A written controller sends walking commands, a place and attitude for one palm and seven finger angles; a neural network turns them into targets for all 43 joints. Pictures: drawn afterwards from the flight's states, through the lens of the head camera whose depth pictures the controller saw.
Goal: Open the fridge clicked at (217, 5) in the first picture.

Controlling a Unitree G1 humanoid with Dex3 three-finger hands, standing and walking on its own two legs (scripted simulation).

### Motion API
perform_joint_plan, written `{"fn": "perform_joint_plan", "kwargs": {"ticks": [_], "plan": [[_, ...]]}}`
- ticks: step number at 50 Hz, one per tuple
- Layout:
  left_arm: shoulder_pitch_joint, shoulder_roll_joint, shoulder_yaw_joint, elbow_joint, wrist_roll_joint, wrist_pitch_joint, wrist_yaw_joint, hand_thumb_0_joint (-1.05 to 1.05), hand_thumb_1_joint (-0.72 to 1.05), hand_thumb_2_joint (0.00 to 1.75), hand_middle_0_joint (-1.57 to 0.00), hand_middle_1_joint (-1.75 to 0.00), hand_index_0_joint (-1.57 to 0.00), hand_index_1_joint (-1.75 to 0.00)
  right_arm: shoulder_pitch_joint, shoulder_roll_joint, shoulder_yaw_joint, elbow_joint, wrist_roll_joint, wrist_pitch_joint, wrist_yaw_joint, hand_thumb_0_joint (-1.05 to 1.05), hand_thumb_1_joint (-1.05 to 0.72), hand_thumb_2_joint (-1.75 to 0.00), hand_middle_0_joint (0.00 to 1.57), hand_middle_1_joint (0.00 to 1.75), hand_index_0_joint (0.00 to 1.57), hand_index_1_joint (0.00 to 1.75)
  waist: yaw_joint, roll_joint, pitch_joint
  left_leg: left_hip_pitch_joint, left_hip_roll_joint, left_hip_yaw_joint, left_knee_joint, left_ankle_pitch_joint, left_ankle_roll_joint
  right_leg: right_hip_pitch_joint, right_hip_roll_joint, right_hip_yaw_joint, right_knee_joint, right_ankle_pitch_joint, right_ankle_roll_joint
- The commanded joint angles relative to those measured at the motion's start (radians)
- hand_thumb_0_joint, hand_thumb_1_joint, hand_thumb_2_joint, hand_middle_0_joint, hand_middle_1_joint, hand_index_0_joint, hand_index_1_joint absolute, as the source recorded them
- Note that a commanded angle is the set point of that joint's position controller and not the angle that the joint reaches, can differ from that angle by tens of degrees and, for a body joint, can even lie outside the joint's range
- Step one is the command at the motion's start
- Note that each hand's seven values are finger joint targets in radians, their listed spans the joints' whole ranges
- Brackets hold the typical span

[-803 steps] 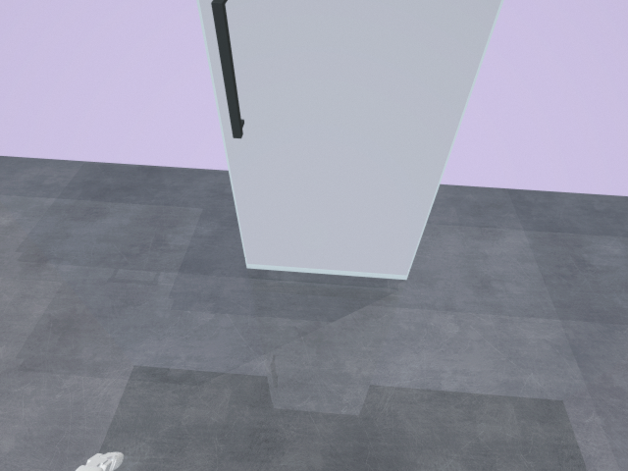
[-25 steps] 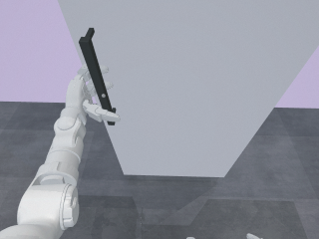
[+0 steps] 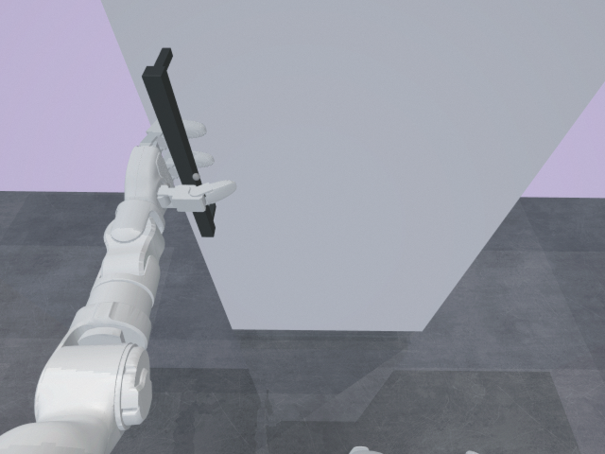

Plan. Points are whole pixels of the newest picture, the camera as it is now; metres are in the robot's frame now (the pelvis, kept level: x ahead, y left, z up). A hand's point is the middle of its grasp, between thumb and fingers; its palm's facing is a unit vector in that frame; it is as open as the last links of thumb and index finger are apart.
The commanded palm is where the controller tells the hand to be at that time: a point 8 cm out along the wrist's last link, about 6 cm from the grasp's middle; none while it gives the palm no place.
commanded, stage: grip the handle and tug to test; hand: left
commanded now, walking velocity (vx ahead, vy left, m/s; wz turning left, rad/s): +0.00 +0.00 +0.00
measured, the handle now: (190, 159) +0.50 +0.16 +0.10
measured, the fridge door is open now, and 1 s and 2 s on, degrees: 0 0 13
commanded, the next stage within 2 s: pull the door a little, standing still in 1.04 s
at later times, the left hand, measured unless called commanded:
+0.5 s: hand (196, 179) +0.45 +0.14 +0.11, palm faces -0.05 -1.00 +0.00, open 5.4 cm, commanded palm +0.42 +0.20 +0.11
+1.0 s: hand (198, 180) +0.45 +0.13 +0.11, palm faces -0.02 -1.00 +0.00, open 5.5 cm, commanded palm +0.39 +0.19 +0.11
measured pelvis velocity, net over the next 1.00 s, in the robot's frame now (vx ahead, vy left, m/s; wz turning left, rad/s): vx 0.01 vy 0.00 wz -0.03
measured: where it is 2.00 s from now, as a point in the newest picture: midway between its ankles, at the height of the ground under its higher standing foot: outside the picture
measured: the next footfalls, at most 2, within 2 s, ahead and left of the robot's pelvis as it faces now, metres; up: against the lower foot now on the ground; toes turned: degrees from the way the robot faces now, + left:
none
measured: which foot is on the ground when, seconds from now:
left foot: down 0.00-1.00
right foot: down 0.00-1.00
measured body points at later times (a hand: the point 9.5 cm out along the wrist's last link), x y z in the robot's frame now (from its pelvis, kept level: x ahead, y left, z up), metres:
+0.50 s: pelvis +0.00 +0.00 +0.00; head +0.05 +0.00 +0.45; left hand +0.45 +0.19 +0.12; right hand +0.09 -0.26 -0.11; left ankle -0.01 +0.11 -0.72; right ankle +0.04 -0.11 -0.72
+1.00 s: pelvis +0.01 +0.00 +0.00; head +0.06 -0.01 +0.45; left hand +0.44 +0.19 +0.12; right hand +0.08 -0.26 -0.11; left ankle -0.01 +0.11 -0.72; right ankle +0.04 -0.11 -0.72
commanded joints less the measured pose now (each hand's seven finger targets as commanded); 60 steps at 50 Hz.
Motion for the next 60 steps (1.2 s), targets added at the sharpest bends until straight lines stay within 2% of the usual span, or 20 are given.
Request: {"fn": "perform_joint_plan", "kwargs": {"ticks": [1,4,5,11,13,14,15,18,21,22,24,29,32,34,37,39,41,57,58,60], "plan": [[-0.452,0.194,0.024,-0.234,-0.02,-0.06,-0.017,0.0,0.43,0.7,-0.4,-1.33,-0.4,-1.33,0.04,-0.147,-0.05,-0.103,0.0,-0.029,-0.009,0.0,-0.9,-0.9,0.2,0.3,0.2,0.3,0.0,-0.023,-0.355,0.085,-0.025,-0.05,-0.101,0.232,0.007,0.261,0.032,0.032,-0.067,0.29,-0.004],[-0.406,0.217,0.046,-0.246,-0.022,-0.057,-0.022,0.0,0.57,0.76,-0.42,-1.35,-0.42,-1.35,0.04,-0.147,-0.05,-0.107,0.001,-0.026,-0.009,0.0,-0.9,-0.9,0.2,0.3,0.2,0.3,0.015,-0.009,-0.365,0.09,-0.026,-0.047,-0.097,0.254,0.006,0.273,0.031,0.033,-0.064,0.308,-0.006],[-0.425,0.184,0.016,-0.262,-0.025,-0.057,-0.025,0.0,0.62,0.78,-0.42,-1.36,-0.42,-1.36,0.034,-0.143,-0.05,-0.109,0.001,-0.028,-0.008,0.0,-0.9,-0.9,0.2,0.3,0.2,0.3,0.003,-0.007,-0.351,0.091,-0.025,-0.047,-0.1,0.246,0.007,0.263,0.032,0.031,-0.068,0.303,-0.004],[-0.446,0.189,0.015,-0.235,-0.029,-0.039,-0.032,0.0,0.9,0.9,-0.45,-1.4,-0.45,-1.4,0.03,-0.147,-0.05,-0.105,0.003,-0.023,-0.012,0.0,-0.9,-0.9,0.2,0.3,0.2,0.3,-0.009,-0.029,-0.309,0.07,-0.027,-0.047,-0.104,0.195,0.01,0.244,0.029,0.034,-0.082,0.259,-0.001],[-0.462,0.235,0.046,-0.265,-0.024,-0.051,-0.029,0.0,0.9,0.9,-0.45,-1.4,-0.45,-1.4,0.035,-0.15,-0.051,-0.105,0.0,-0.024,-0.015,0.0,-0.9,-0.9,0.2,0.3,0.2,0.3,0.004,-0.007,-0.362,0.088,-0.028,-0.053,-0.097,0.226,0.01,0.263,0.028,0.036,-0.07,0.278,-0.005],[-0.454,0.194,0.015,-0.257,-0.024,-0.05,-0.033,0.0,0.9,0.9,-0.45,-1.4,-0.45,-1.4,0.029,-0.144,-0.048,-0.108,0.001,-0.025,-0.014,0.0,-0.9,-0.9,0.2,0.3,0.2,0.3,-0.001,0.007,-0.359,0.096,-0.029,-0.049,-0.095,0.231,0.009,0.258,0.029,0.036,-0.07,0.287,-0.005],[-0.457,0.217,0.039,-0.245,-0.029,-0.052,-0.03,0.0,0.9,0.9,-0.45,-1.4,-0.45,-1.4,0.034,-0.145,-0.049,-0.102,0.001,-0.025,-0.016,0.0,-0.9,-0.9,0.2,0.3,0.2,0.3,-0.001,-0.027,-0.343,0.087,-0.027,-0.053,-0.093,0.234,0.009,0.256,0.029,0.032,-0.071,0.289,-0.004],[-0.484,0.206,0.027,-0.253,-0.024,-0.057,-0.019,0.0,0.9,0.9,-0.45,-1.4,-0.45,-1.4,0.031,-0.143,-0.047,-0.101,-0.001,-0.025,-0.014,0.0,-0.9,-0.9,0.2,0.3,0.2,0.3,-0.002,0.018,-0.359,0.103,-0.028,-0.057,-0.092,0.242,0.005,0.24,0.029,0.031,-0.064,0.283,-0.005],[-0.459,0.235,0.059,-0.187,-0.025,-0.046,-0.011,0.0,0.9,0.9,-0.45,-1.4,-0.45,-1.4,0.036,-0.15,-0.044,-0.099,-0.002,-0.022,-0.015,0.0,-0.9,-0.9,0.2,0.3,0.2,0.3,-0.002,-0.069,-0.328,0.054,-0.027,-0.055,-0.097,0.205,0.009,0.255,0.028,0.033,-0.071,0.266,0.001],[-0.464,0.273,0.084,-0.191,-0.02,-0.052,-0.009,0.0,0.9,0.9,-0.45,-1.4,-0.45,-1.4,0.038,-0.153,-0.045,-0.101,-0.003,-0.019,-0.018,0.0,-0.9,-0.9,0.2,0.3,0.2,0.3,0.008,-0.059,-0.335,0.046,-0.028,-0.055,-0.097,0.215,0.01,0.273,0.027,0.037,-0.067,0.271,-0.001],[-0.481,0.226,0.042,-0.229,-0.011,-0.061,-0.011,0.0,0.9,0.9,-0.45,-1.4,-0.45,-1.4,0.028,-0.141,-0.043,-0.109,-0.002,-0.021,-0.015,0.0,-0.9,-0.9,0.2,0.3,0.2,0.3,0.008,0.019,-0.366,0.085,-0.031,-0.054,-0.097,0.227,0.005,0.258,0.027,0.036,-0.061,0.278,-0.005],[-0.455,0.229,0.053,-0.238,-0.018,-0.068,-0.004,0.0,0.9,0.9,-0.45,-1.4,-0.45,-1.4,0.03,-0.146,-0.047,-0.11,-0.003,-0.024,-0.012,0.0,-0.9,-0.9,0.2,0.3,0.2,0.3,0.009,-0.037,-0.37,0.077,-0.028,-0.053,-0.096,0.224,0.008,0.273,0.03,0.036,-0.065,0.283,-0.003],[-0.479,0.207,0.028,-0.236,-0.013,-0.071,-0.007,0.0,0.9,0.9,-0.45,-1.4,-0.45,-1.4,0.031,-0.145,-0.045,-0.111,-0.003,-0.026,-0.013,0.0,-0.9,-0.9,0.2,0.3,0.2,0.3,0.004,-0.003,-0.346,0.081,-0.029,-0.056,-0.1,0.215,0.007,0.255,0.03,0.033,-0.067,0.262,-0.007],[-0.453,0.179,0.008,-0.274,-0.013,-0.077,-0.008,0.0,0.9,0.9,-0.45,-1.4,-0.45,-1.4,0.028,-0.141,-0.048,-0.115,-0.002,-0.03,-0.008,0.0,-0.9,-0.9,0.2,0.3,0.2,0.3,0.01,0.028,-0.385,0.112,-0.028,-0.055,-0.098,0.236,0.003,0.253,0.031,0.032,-0.062,0.279,-0.008],[-0.382,0.191,0.024,-0.238,-0.022,-0.064,-0.012,0.0,0.9,0.9,-0.45,-1.4,-0.45,-1.4,0.029,-0.148,-0.047,-0.117,-0.002,-0.029,-0.009,0.0,-0.9,-0.9,0.2,0.3,0.2,0.3,0.013,-0.067,-0.349,0.062,-0.026,-0.05,-0.106,0.208,0.01,0.286,0.032,0.032,-0.074,0.269,-0.003],[-0.394,0.224,0.046,-0.264,-0.018,-0.064,-0.015,0.0,0.9,0.9,-0.45,-1.4,-0.45,-1.4,0.024,-0.148,-0.049,-0.115,0.0,-0.026,-0.011,0.0,-0.9,-0.9,0.2,0.3,0.2,0.3,0.018,-0.028,-0.354,0.064,-0.027,-0.047,-0.107,0.205,0.009,0.291,0.029,0.039,-0.072,0.273,-0.005],[-0.325,0.203,0.045,-0.306,-0.025,-0.059,-0.019,0.0,0.9,0.9,-0.45,-1.4,-0.45,-1.4,0.018,-0.143,-0.053,-0.129,0.0,-0.027,-0.008,0.0,-0.9,-0.9,0.2,0.3,0.2,0.3,0.036,-0.009,-0.384,0.084,-0.028,-0.039,-0.106,0.24,0.009,0.313,0.03,0.039,-0.069,0.307,-0.007],[0.099,0.158,0.048,-0.67,-0.053,0.023,-0.014,0.0,0.9,0.9,-0.45,-1.4,-0.45,-1.4,-0.025,-0.128,-0.067,-0.187,0.002,-0.037,0.014,0.0,-0.9,-0.9,0.2,0.3,0.2,0.3,0.097,-0.013,-0.403,0.168,-0.011,-0.009,-0.117,0.558,0.011,0.457,0.021,0.038,-0.066,0.61,-0.007],[0.021,0.097,-0.019,-0.689,-0.05,0.032,-0.013,0.0,0.9,0.9,-0.45,-1.4,-0.45,-1.4,-0.033,-0.12,-0.063,-0.178,0.005,-0.037,0.013,0.0,-0.9,-0.9,0.2,0.3,0.2,0.3,0.059,0.01,-0.375,0.198,-0.01,-0.01,-0.116,0.562,0.009,0.416,0.024,0.033,-0.075,0.611,-0.001],[-0.09,0.119,-0.011,-0.626,-0.039,0.056,0.003,0.0,0.9,0.9,-0.45,-1.4,-0.45,-1.4,-0.015,-0.127,-0.066,-0.147,0.004,-0.028,0.003,0.0,-0.9,-0.9,0.2,0.3,0.2,0.3,0.032,-0.012,-0.329,0.208,-0.006,-0.024,-0.11,0.535,0.006,0.358,0.029,0.028,-0.085,0.562,0.003]]}}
